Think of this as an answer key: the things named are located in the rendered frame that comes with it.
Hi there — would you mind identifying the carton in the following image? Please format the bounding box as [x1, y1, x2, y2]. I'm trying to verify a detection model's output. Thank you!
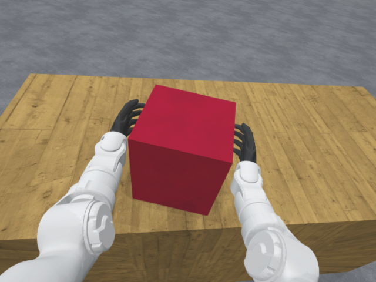
[128, 84, 236, 216]

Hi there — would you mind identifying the robot right upper arm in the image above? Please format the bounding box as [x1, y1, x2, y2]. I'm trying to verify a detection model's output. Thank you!
[244, 230, 319, 282]

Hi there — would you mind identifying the left robot forearm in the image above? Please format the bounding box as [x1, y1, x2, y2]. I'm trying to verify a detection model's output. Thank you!
[37, 132, 127, 249]

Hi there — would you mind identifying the right robot forearm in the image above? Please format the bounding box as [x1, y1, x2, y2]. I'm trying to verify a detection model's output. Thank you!
[230, 161, 301, 248]

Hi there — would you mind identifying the robot left hand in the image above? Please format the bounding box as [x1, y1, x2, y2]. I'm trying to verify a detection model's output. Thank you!
[110, 99, 145, 137]

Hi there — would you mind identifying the robot right hand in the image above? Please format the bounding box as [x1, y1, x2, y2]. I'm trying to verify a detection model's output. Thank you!
[233, 123, 256, 163]

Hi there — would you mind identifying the robot left upper arm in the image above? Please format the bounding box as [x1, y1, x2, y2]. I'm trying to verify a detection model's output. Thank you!
[0, 200, 115, 282]

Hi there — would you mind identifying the pedestal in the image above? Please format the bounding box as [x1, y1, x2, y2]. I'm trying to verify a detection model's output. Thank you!
[0, 73, 376, 282]

